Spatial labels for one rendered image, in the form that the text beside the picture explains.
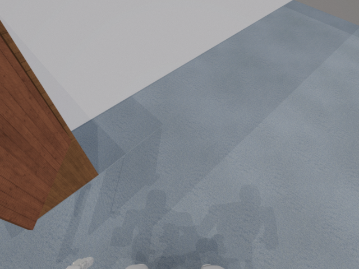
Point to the robot left hand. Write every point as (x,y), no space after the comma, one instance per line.
(82,263)

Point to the cupboard door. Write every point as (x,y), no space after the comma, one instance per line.
(33,145)

